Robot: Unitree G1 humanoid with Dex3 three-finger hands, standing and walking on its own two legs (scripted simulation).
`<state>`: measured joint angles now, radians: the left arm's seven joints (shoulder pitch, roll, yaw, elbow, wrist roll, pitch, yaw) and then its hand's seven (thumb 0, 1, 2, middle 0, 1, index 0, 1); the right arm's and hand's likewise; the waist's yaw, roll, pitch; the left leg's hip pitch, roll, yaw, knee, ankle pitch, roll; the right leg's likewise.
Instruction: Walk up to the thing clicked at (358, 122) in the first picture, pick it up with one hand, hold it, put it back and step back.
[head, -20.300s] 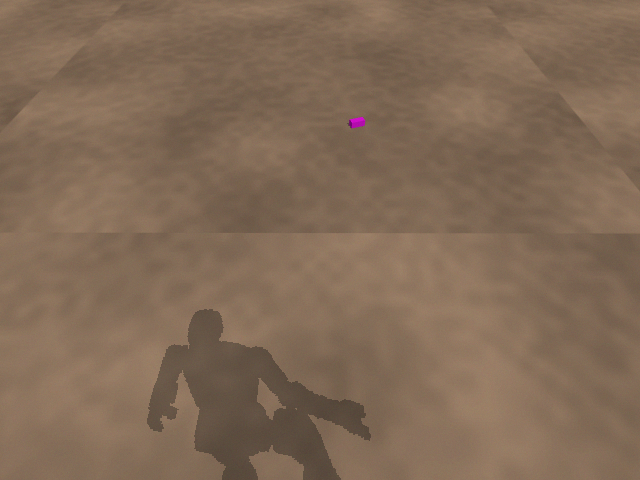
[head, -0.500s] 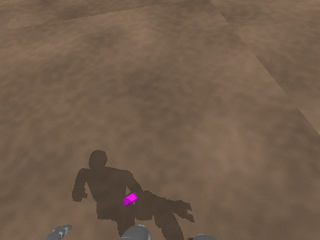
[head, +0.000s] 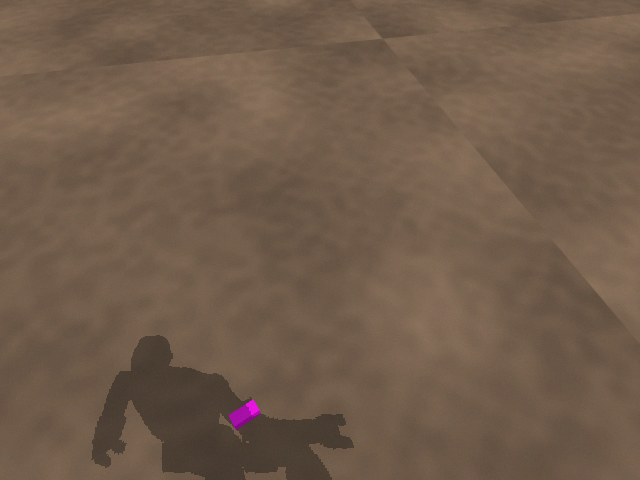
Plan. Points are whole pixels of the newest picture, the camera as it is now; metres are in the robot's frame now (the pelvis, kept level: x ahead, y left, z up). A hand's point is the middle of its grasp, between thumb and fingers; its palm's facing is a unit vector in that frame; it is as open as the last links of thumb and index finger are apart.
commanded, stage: walk up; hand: left
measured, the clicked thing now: (244, 414) +0.43 +0.24 -0.75
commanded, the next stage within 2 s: stand in 1.02 s
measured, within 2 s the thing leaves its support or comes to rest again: neither
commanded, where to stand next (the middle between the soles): +0.05 -0.01 m, yaw +2 degrees
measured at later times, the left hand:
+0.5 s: hand out of the picture +0.10 +0.27 -0.17, palm faces +0.04 -0.93 -0.38, open 7.4 cm
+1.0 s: hand out of the picture +0.00 +0.29 -0.15, palm faces +0.03 -0.90 -0.43, open 7.4 cm
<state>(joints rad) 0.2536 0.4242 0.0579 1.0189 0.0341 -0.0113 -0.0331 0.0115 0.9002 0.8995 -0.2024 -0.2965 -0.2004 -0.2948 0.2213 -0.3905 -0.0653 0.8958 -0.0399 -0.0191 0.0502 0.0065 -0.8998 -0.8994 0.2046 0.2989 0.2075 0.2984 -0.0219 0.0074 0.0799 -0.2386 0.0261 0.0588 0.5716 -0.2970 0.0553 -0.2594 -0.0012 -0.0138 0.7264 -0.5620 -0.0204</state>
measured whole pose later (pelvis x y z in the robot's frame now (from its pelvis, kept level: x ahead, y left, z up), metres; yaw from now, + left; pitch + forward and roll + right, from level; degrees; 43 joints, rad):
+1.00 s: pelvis +0.01 +0.00 -0.01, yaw +3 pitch -3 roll +3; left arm 0.31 0.42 0.06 0.95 0.03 -0.02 -0.02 0.01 0.90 0.90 -0.20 -0.30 -0.20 -0.30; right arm 0.23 -0.40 -0.07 0.98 -0.03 -0.01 0.04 0.01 -0.90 -0.90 0.20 0.30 0.20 0.30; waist 0.03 -0.03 0.11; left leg -0.26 -0.04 0.03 0.57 -0.26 0.01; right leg -0.25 -0.10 0.00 0.75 -0.43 -0.01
